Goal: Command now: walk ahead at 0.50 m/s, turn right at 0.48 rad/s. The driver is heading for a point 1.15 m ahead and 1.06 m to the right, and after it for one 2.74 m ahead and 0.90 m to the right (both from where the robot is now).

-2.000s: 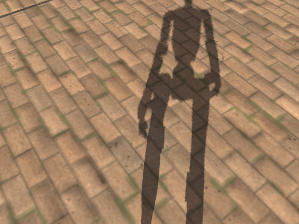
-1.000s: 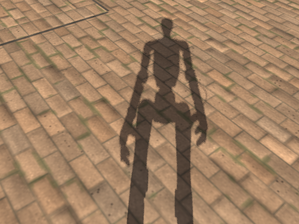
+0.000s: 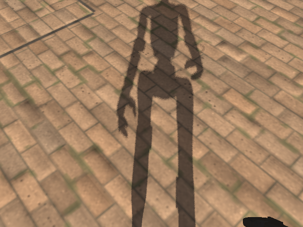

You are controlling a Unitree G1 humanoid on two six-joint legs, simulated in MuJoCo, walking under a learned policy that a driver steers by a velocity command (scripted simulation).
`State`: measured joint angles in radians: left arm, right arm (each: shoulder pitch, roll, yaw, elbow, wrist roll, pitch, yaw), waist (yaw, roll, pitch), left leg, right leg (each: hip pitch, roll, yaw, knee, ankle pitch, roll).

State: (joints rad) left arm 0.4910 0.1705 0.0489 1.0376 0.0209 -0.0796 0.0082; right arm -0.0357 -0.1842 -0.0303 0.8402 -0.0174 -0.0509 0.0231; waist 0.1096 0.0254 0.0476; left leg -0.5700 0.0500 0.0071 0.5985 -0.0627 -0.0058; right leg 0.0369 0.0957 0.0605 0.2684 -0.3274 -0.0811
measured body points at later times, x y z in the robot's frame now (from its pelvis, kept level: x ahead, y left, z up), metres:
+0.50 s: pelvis +0.26 +0.00 +0.00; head +0.29 -0.01 +0.45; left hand +0.52 +0.15 -0.10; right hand +0.15 -0.23 -0.14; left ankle +0.17 +0.12 -0.74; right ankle +0.37 -0.15 -0.70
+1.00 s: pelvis +0.50 -0.14 +0.00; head +0.52 -0.17 +0.45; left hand +0.64 +0.11 -0.11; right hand +0.53 -0.44 -0.10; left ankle +0.73 -0.09 -0.68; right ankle +0.39 -0.13 -0.74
